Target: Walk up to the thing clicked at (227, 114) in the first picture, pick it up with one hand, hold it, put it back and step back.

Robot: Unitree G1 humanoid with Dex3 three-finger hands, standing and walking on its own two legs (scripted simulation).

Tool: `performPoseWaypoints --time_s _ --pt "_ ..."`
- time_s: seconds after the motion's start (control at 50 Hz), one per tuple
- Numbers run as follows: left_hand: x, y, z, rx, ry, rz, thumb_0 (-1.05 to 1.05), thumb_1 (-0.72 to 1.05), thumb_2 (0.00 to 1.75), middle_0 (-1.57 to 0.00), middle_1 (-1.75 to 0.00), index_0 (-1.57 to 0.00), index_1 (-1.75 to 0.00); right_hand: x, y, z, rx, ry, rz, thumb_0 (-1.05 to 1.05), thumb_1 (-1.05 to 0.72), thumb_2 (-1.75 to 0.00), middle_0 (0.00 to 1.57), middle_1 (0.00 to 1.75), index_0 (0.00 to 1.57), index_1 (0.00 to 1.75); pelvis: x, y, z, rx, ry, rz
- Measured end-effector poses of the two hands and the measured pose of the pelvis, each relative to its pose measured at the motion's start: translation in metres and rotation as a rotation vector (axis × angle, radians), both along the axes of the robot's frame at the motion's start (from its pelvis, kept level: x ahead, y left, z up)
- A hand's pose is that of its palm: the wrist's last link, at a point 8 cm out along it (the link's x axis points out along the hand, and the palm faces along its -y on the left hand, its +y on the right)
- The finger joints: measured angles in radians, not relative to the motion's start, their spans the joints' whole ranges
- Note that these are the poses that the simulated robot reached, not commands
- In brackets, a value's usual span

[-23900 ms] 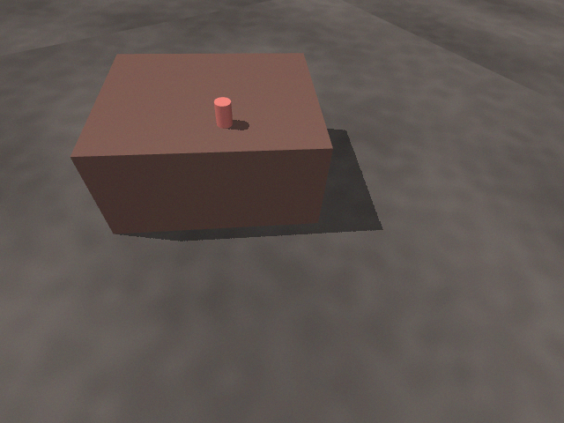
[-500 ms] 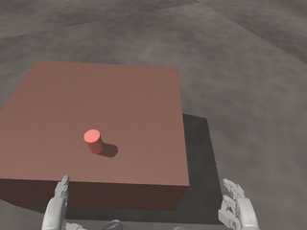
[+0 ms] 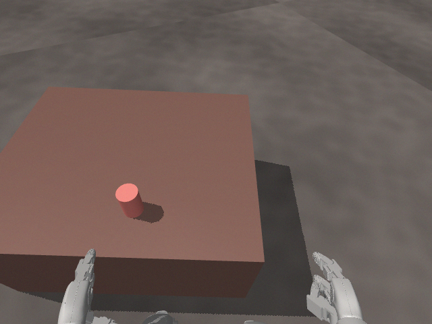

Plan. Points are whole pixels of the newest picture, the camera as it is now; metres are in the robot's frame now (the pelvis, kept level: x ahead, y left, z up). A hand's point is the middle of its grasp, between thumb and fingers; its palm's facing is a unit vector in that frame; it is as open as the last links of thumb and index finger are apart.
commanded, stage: home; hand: left
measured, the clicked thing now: (130, 201) +0.48 +0.24 -0.22
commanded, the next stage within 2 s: stand in 0.52 s
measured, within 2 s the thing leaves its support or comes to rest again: neither
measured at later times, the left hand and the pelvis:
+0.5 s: hand (110, 308) +0.16 +0.18 -0.05, palm faces +0.14 -0.95 -0.28, open 17.6 cm; pelvis -0.01 +0.00 +0.00, yaw +1 degrees
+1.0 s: hand out of the picture +0.07 +0.26 -0.11, palm faces -0.01 -0.92 -0.39, open 11.1 cm; pelvis +0.00 +0.01 +0.03, yaw +1 degrees
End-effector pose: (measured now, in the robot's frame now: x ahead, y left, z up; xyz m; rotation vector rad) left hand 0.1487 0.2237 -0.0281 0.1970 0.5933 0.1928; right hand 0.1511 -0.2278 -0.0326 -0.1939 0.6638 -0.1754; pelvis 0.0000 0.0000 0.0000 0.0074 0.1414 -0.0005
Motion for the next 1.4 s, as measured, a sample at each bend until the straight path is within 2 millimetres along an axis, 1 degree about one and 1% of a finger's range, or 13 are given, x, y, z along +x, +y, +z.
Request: performPoseWaypoints --time_s 0.12,0.24,0.4,0.64,0.7,0.74,0.82,0.9,0.98,1.08,1.16,1.26,1.4 --pt "-0.003 0.001 0.002 0.018 0.001 0.009 -0.01 -0.53 0.06 -0.05 -0.06 -0.06 -0.06 -0.005 -0.01 -0.024 -0.031 0.098 -0.032 0.01 -0.9 -0.9 0.2 0.3 0.2 0.3 0.0 0.0 0.0 -0.013 -0.01 0.007" --pt "-0.006 0.002 0.003 0.035 0.017 0.014 -0.01 -0.55 0.05 -0.05 -0.06 -0.06 -0.06 -0.013 -0.014 -0.037 -0.038 0.142 -0.053 0.01 -0.9 -0.9 0.2 0.3 0.2 0.3 -0.002 0.0 0.001 -0.018 -0.016 0.01" --pt "-0.008 0.001 0.004 0.04 0.037 0.019 -0.01 -0.57 0.04 -0.05 -0.06 -0.05 -0.05 -0.016 -0.012 -0.039 -0.035 0.123 -0.054 0.01 -0.9 -0.9 0.2 0.3 0.2 0.3 -0.006 -0.001 0.003 -0.02 -0.027 0.012" --pt "-0.014 0.002 0.005 0.033 0.061 0.034 -0.01 -0.57 0.04 -0.05 -0.06 -0.05 -0.05 -0.006 -0.007 -0.031 -0.036 0.053 -0.021 0.01 -0.9 -0.9 0.2 0.3 0.2 0.3 -0.01 -0.001 0.005 -0.022 -0.037 0.018" --pt "-0.016 0.01 -0.008 0.093 0.112 -0.063 -0.01 -0.55 0.06 -0.07 -0.08 -0.07 -0.08 -0.008 -0.011 -0.04 -0.073 0.13 0.072 0.01 -0.9 -0.9 0.2 0.3 0.2 0.3 -0.012 -0.001 0.008 -0.013 -0.079 0.022" --pt "-0.023 0.021 -0.02 0.112 0.184 -0.095 -0.01 -0.5 0.11 -0.1 -0.12 -0.1 -0.12 -0.013 -0.018 -0.046 -0.078 0.199 0.097 0.01 -0.9 -0.9 0.2 0.3 0.2 0.3 -0.011 -0.001 0.009 -0.008 -0.099 0.024" --pt "-0.044 0.047 -0.036 0.122 0.321 -0.068 -0.01 -0.33 0.28 -0.15 -0.2 -0.15 -0.2 -0.028 -0.035 -0.05 -0.077 0.293 0.075 0.01 -0.9 -0.9 0.2 0.3 0.2 0.3 -0.006 0.001 0.015 -0.002 -0.123 0.023" --pt "-0.067 0.068 -0.042 0.127 0.433 -0.018 0.0 -0.08 0.51 -0.17 -0.25 -0.18 -0.25 -0.048 -0.049 -0.049 -0.091 0.376 0.036 0.01 -0.91 -0.9 0.2 0.3 0.2 0.3 -0.001 0.004 0.022 -0.004 -0.141 0.022" --pt "-0.086 0.08 -0.045 0.125 0.518 0.029 0.0 0.21 0.7 -0.19 -0.28 -0.2 -0.28 -0.065 -0.055 -0.048 -0.103 0.456 0.006 0.01 -0.91 -0.9 0.2 0.3 0.2 0.3 0.001 0.007 0.028 -0.008 -0.156 0.022" --pt "-0.103 0.085 -0.045 0.109 0.595 0.063 0.0 0.56 0.82 -0.2 -0.3 -0.2 -0.29 -0.08 -0.053 -0.047 -0.098 0.528 -0.01 0.01 -0.91 -0.9 0.2 0.3 0.2 0.3 0.002 0.01 0.037 -0.011 -0.172 0.024" --pt "-0.111 0.084 -0.043 0.093 0.634 0.071 0.0 0.73 0.86 -0.2 -0.3 -0.2 -0.3 -0.085 -0.047 -0.045 -0.081 0.553 -0.012 0.01 -0.91 -0.9 0.2 0.3 0.2 0.3 0.002 0.011 0.044 -0.012 -0.184 0.024" --pt "-0.114 0.082 -0.041 0.077 0.651 0.074 0.01 0.84 0.88 -0.2 -0.3 -0.21 -0.3 -0.087 -0.04 -0.042 -0.064 0.558 -0.012 0.01 -0.91 -0.9 0.2 0.3 0.2 0.3 0.001 0.013 0.05 -0.012 -0.201 0.023" --pt "-0.113 0.083 -0.037 0.069 0.648 0.073 0.01 0.89 0.89 -0.2 -0.3 -0.21 -0.3 -0.087 -0.039 -0.038 -0.059 0.552 -0.019 0.01 -0.91 -0.9 0.2 0.3 0.2 0.3 -0.004 0.015 0.055 -0.012 -0.215 0.024"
